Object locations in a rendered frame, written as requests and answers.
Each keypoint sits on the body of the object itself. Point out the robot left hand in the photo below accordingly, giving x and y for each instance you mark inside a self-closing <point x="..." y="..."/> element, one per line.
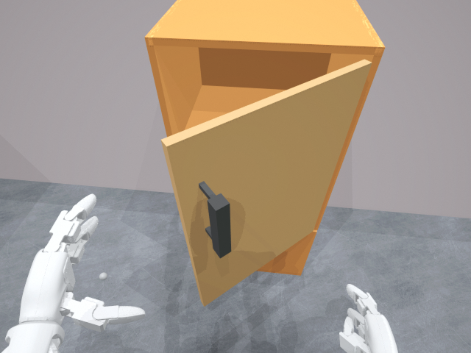
<point x="45" y="297"/>

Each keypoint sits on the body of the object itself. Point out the handle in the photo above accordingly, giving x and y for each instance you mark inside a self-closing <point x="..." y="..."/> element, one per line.
<point x="219" y="215"/>

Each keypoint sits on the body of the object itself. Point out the robot left forearm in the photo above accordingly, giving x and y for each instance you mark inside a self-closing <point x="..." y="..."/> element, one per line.
<point x="35" y="337"/>

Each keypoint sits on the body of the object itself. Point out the cupboard door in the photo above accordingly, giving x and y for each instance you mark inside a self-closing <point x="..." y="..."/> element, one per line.
<point x="273" y="160"/>

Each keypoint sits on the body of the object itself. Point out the robot right hand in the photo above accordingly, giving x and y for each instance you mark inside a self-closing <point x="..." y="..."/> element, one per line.
<point x="374" y="330"/>

